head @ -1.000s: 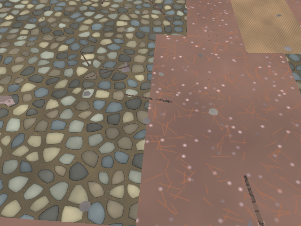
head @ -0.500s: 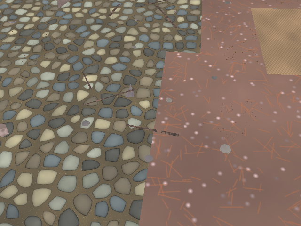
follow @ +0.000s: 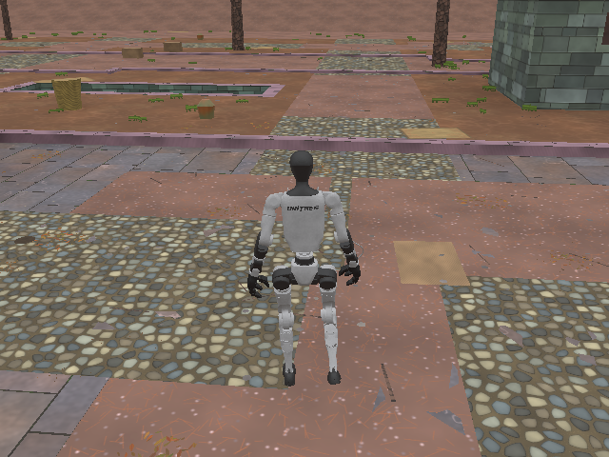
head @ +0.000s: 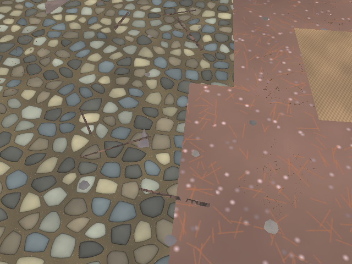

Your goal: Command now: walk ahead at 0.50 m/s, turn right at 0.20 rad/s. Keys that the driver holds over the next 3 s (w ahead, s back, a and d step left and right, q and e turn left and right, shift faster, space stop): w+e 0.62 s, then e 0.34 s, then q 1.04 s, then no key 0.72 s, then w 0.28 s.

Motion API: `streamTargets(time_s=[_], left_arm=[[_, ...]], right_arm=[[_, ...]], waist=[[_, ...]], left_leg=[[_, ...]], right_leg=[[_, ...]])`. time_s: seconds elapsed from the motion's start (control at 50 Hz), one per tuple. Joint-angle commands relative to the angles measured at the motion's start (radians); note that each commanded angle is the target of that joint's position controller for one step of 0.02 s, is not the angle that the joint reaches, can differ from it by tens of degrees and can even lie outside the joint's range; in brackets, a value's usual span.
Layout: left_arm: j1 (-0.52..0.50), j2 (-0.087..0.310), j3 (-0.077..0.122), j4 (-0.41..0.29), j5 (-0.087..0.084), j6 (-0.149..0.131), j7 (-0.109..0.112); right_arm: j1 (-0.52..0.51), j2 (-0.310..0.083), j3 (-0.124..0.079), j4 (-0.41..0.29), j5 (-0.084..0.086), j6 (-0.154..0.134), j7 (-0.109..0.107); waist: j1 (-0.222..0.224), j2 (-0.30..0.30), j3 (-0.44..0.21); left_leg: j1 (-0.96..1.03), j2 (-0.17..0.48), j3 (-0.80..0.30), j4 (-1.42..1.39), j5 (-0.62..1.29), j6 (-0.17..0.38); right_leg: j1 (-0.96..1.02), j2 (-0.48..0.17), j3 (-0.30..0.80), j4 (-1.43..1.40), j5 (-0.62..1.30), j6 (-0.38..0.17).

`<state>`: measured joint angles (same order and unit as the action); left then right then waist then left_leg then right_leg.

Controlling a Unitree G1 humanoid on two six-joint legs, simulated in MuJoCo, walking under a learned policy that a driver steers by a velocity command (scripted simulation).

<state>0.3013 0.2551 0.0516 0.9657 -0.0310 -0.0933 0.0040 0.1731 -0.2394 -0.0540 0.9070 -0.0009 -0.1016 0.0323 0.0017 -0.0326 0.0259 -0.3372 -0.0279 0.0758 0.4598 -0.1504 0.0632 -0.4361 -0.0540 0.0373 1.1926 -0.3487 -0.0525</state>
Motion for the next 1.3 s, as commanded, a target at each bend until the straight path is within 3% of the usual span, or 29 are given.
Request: streamTargets(time_s=[0.02,0.2,0.32,0.38,0.42,0.44,0.46,0.48,0.5,0.54,0.56,0.66,0.72,0.78,0.86,0.88,0.9,0.92,0.94,0.96,0.98,1.02,1.08,1.16,1.2,1.22,1.24,1.26,1.3], left_arm=[[0.061,0.047,0.024,-0.037,-0.002,0.019,0.011],[-0.161,0.03,0.03,-0.122,0.013,0.026,-0.011],[-0.323,0.008,0.012,-0.222,0.012,0.028,-0.05],[-0.283,0.042,0.028,-0.253,0.009,0.031,-0.068],[-0.066,0.118,0.069,-0.215,0.005,0.035,-0.066],[0.1,0.201,0.107,-0.178,0.007,0.04,-0.046],[0.121,0.307,0.124,-0.172,0.002,0.039,-0.033],[0.159,0.249,0.102,-0.191,0.016,0.029,-0.032],[0.129,0.187,0.085,-0.189,0.026,0.021,-0.03],[-0.027,0.116,0.063,-0.226,0.017,0.014,-0.032],[-0.069,0.093,0.053,-0.243,0.024,0.013,-0.03],[-0.05,0.167,0.067,-0.256,0.022,0.014,0.001],[-0.01,0.175,0.073,-0.251,0.015,0.039,0.015],[0.024,0.165,0.071,-0.245,0.009,0.06,0.021],[-0.042,0.143,0.067,-0.283,0.01,0.075,0.04],[-0.061,0.117,0.058,-0.303,0.014,0.074,0.039],[-0.051,0.06,0.039,-0.332,0.033,0.071,0.038],[0.192,0.04,0.03,-0.327,0.016,0.068,0.03],[0.223,0.158,0.049,-0.293,0.008,0.078,0.026],[0.097,0.211,0.067,-0.301,0.004,0.098,0.03],[0.028,0.202,0.067,-0.308,0.011,0.119,0.039],[0.007,0.142,0.054,-0.32,0.022,0.143,0.042],[0.039,0.04,0.019,-0.302,0.041,0.126,0.038],[-0.015,0.087,0.026,-0.3,0.035,0.113,0.034],[-0.017,0.098,0.032,-0.296,0.037,0.113,0.033],[-0.023,0.128,0.039,-0.309,0.047,0.112,0.036],[-0.001,0.17,0.046,-0.322,0.062,0.112,0.043],[-0.009,0.219,0.067,-0.294,0.062,0.117,0.041],[-0.087,0.174,0.059,-0.336,0.072,0.099,0.045]], right_arm=[[0.019,-0.071,-0.013,-0.019,-0.013,-0.022,0.001],[0.097,-0.128,-0.023,0.026,-0.014,-0.02,-0.047],[0.193,-0.155,-0.034,0.062,0.003,0.019,-0.057],[0.151,-0.192,-0.045,0.041,0.01,0.039,-0.066],[0.108,-0.214,-0.05,0.022,0.015,0.051,-0.072],[0.103,-0.207,-0.045,0.003,0.012,0.044,-0.072],[0.197,-0.043,0.004,-0.044,-0.023,0.013,-0.048],[0.126,-0.096,0.0,-0.067,0.014,-0.038,-0.029],[0.016,-0.143,-0.015,-0.101,0.049,-0.064,-0.02],[-0.013,-0.142,-0.02,-0.099,0.02,-0.068,-0.031],[0.01,-0.152,-0.03,-0.099,0.01,-0.053,-0.033],[-0.061,-0.108,-0.027,-0.149,-0.017,-0.006,-0.047],[-0.148,-0.076,-0.015,-0.18,-0.017,-0.006,-0.043],[-0.203,-0.095,-0.018,-0.214,-0.001,0.002,-0.036],[-0.125,-0.157,-0.041,-0.21,-0.01,-0.013,-0.03],[-0.064,-0.177,-0.047,-0.201,-0.025,-0.021,-0.034],[0.027,-0.231,-0.055,-0.201,-0.045,-0.019,-0.043],[0.051,-0.248,-0.055,-0.198,-0.051,-0.002,-0.041],[0.006,-0.199,-0.051,-0.217,-0.016,0.016,-0.04],[-0.032,-0.13,-0.033,-0.243,-0.011,0.03,-0.048],[-0.065,-0.11,-0.02,-0.242,-0.02,0.047,-0.049],[-0.11,-0.118,-0.011,-0.23,-0.03,0.064,-0.045],[-0.133,-0.093,-0.003,-0.208,-0.025,0.059,-0.029],[-0.08,-0.173,-0.027,-0.196,0.002,0.074,-0.023],[-0.072,-0.176,-0.026,-0.199,0.017,0.086,-0.029],[-0.056,-0.164,-0.022,-0.197,0.02,0.086,-0.031],[-0.06,-0.132,-0.013,-0.208,0.012,0.082,-0.028],[-0.06,-0.104,-0.012,-0.232,0.019,0.077,-0.028],[-0.07,-0.161,-0.037,-0.227,0.016,0.079,-0.03]], waist=[[0.014,0.124,-0.052],[-0.028,0.08,0.028],[-0.081,0.063,0.082],[-0.026,0.115,0.024],[0.102,0.132,-0.102],[0.177,0.059,-0.193],[0.07,-0.212,-0.275],[0.111,-0.138,-0.411],[0.132,-0.088,-0.289],[0.041,0.05,-0.134],[0.003,0.041,-0.113],[-0.019,0.011,-0.033],[0.019,-0.04,-0.056],[0.043,-0.078,-0.083],[-0.018,-0.102,-0.112],[-0.047,-0.075,-0.158],[-0.066,0.068,-0.281],[0.037,0.34,-0.433],[0.034,0.265,-0.425],[-0.008,0.176,-0.302],[-0.01,0.112,-0.23],[0.019,0.139,-0.121],[0.043,0.17,-0.124],[0.013,0.188,-0.152],[0.028,0.179,-0.115],[0.028,0.153,-0.109],[0.032,0.069,-0.117],[-0.004,-0.169,-0.089],[0.023,-0.22,-0.052]], left_leg=[[0.13,0.263,-0.241,-0.31,0.053,0.141],[0.223,0.247,0.009,-0.359,0.227,0.095],[0.455,0.319,0.071,-0.273,0.363,0.086],[0.477,0.324,0.122,-0.114,0.781,0.056],[0.406,0.29,0.153,0.196,0.959,0.021],[0.191,0.243,0.153,0.479,0.717,-0.022],[-0.288,0.039,0.097,0.86,-0.267,-0.083],[-0.427,-0.017,-0.144,1.002,-0.431,-0.068],[-0.513,0.044,-0.18,0.985,-0.343,-0.037],[-0.413,0.123,-0.163,0.802,-0.21,-0.03],[-0.335,0.146,-0.167,0.747,-0.185,-0.039],[-0.267,0.113,-0.113,0.455,-0.041,-0.12],[-0.161,0.034,-0.085,0.218,0.163,-0.12],[-0.123,-0.008,-0.108,0.103,0.222,-0.113],[-0.038,0.004,-0.152,-0.028,0.189,-0.069],[0.091,0.054,-0.163,-0.076,0.324,-0.037],[0.346,0.255,-0.324,-0.016,0.677,0.031],[0.61,0.511,-0.653,0.002,0.839,0.243],[0.547,0.519,-0.72,-0.038,0.513,0.257],[0.442,0.435,-0.57,-0.065,0.331,0.208],[0.315,0.363,-0.483,-0.097,0.199,0.173],[0.075,0.271,-0.369,-0.17,0.096,0.157],[-0.01,0.184,-0.239,-0.183,0.181,0.147],[0.057,0.213,-0.323,-0.149,0.072,0.164],[-0.008,0.194,-0.354,-0.147,-0.076,0.121],[-0.072,0.177,-0.357,-0.13,-0.157,0.077],[-0.16,0.13,-0.317,-0.042,-0.22,0.028],[-0.194,0.005,-0.13,0.077,-0.267,-0.022],[-0.234,-0.005,-0.084,0.399,-0.35,-0.061]], right_leg=[[-0.137,-0.094,0.058,-0.01,0.097,-0.008],[-0.276,-0.052,0.039,-0.394,0.471,0.015],[-0.364,-0.037,-0.052,-0.537,0.353,-0.013],[-0.203,0.036,-0.144,-0.554,0.204,-0.06],[0.113,0.117,-0.176,-0.614,0.205,-0.117],[0.418,0.059,-0.028,-0.672,0.231,-0.171],[0.789,-0.212,0.508,-0.716,0.165,-0.35],[0.88,-0.3,0.805,-0.876,0.105,-0.409],[0.813,-0.257,0.649,-0.887,0.172,-0.342],[0.498,-0.173,0.408,-0.904,0.349,-0.271],[0.394,-0.147,0.353,-0.928,0.409,-0.261],[0.178,-0.074,0.211,-0.957,0.648,-0.239],[0.133,0.002,0.137,-0.883,0.716,-0.161],[0.179,-0.011,0.209,-0.822,0.599,-0.121],[0.271,-0.02,0.338,-0.653,0.505,-0.083],[0.243,0.037,0.315,-0.535,0.465,-0.048],[0.1,0.118,0.221,-0.272,0.156,0.002],[-0.127,0.224,0.173,-0.034,-0.441,0.047],[-0.2,0.121,0.168,0.097,-0.352,0.077],[-0.242,0.088,0.122,0.141,-0.263,0.103],[-0.228,0.069,0.093,0.127,-0.2,0.114],[-0.112,0.056,0.072,0.056,-0.145,0.116],[0.068,0.044,0.008,-0.273,-0.122,0.107],[0.17,0.069,-0.013,-0.566,0.039,0.092],[0.257,0.082,-0.027,-0.717,0.129,0.052],[0.317,0.03,0.018,-0.736,0.148,0.018],[0.379,-0.092,0.117,-0.763,0.159,-0.034],[0.283,-0.173,0.197,-0.821,0.086,-0.101],[0.244,-0.288,0.286,-0.886,0.274,-0.173]])
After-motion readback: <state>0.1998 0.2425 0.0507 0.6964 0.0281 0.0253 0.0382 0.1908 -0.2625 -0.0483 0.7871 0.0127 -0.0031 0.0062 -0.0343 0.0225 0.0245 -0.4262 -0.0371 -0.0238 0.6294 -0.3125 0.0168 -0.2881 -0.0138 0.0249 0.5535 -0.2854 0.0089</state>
